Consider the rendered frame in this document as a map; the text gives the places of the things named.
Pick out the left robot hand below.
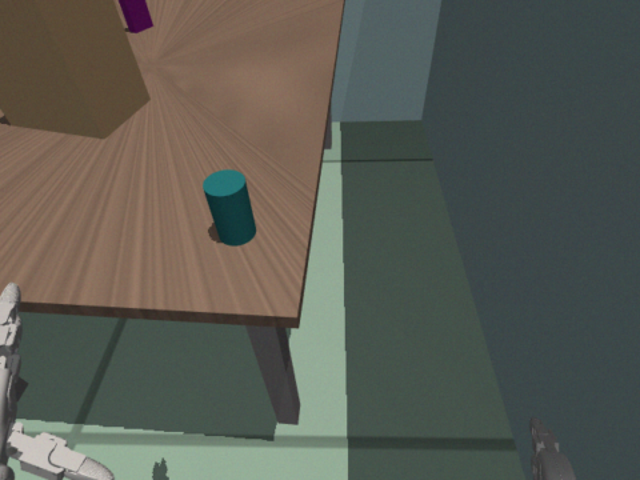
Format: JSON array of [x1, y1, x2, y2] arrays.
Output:
[[0, 282, 115, 480]]

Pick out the right robot hand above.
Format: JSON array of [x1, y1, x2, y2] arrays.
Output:
[[529, 417, 577, 480]]

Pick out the table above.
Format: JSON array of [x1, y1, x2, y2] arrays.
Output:
[[0, 0, 345, 425]]

